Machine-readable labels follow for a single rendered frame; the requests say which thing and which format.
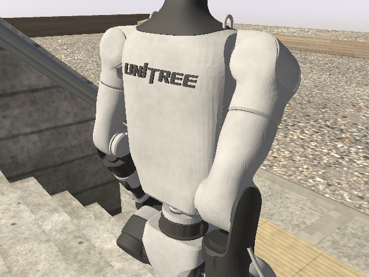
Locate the left robot upper arm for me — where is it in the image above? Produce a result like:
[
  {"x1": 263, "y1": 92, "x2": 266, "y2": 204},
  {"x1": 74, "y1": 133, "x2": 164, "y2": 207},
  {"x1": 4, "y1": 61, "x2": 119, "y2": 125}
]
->
[{"x1": 93, "y1": 25, "x2": 139, "y2": 158}]

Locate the left robot forearm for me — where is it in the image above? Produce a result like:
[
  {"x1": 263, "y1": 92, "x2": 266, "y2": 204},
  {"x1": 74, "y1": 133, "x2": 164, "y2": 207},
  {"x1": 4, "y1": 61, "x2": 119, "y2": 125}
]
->
[{"x1": 96, "y1": 147, "x2": 150, "y2": 203}]

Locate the robot head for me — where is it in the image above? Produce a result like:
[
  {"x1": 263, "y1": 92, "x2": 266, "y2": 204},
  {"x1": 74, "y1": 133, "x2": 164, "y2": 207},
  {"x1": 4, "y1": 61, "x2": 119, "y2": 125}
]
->
[{"x1": 137, "y1": 0, "x2": 234, "y2": 36}]

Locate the right robot upper arm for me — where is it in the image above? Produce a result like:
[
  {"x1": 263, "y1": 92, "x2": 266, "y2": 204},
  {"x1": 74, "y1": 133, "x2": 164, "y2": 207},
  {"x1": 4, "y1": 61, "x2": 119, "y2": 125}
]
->
[{"x1": 194, "y1": 29, "x2": 301, "y2": 232}]

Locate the left robot hand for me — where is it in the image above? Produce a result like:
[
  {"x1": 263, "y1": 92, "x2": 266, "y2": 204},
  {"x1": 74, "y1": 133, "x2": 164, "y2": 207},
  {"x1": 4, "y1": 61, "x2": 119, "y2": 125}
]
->
[{"x1": 135, "y1": 196, "x2": 163, "y2": 211}]

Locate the right robot forearm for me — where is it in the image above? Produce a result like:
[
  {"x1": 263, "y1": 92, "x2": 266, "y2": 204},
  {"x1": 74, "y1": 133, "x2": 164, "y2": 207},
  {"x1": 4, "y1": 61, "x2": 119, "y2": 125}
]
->
[{"x1": 202, "y1": 186, "x2": 262, "y2": 277}]

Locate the right robot thigh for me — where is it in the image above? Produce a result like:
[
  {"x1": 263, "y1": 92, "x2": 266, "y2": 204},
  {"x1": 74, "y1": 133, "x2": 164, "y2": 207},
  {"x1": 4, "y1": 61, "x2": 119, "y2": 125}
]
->
[{"x1": 201, "y1": 255, "x2": 277, "y2": 277}]

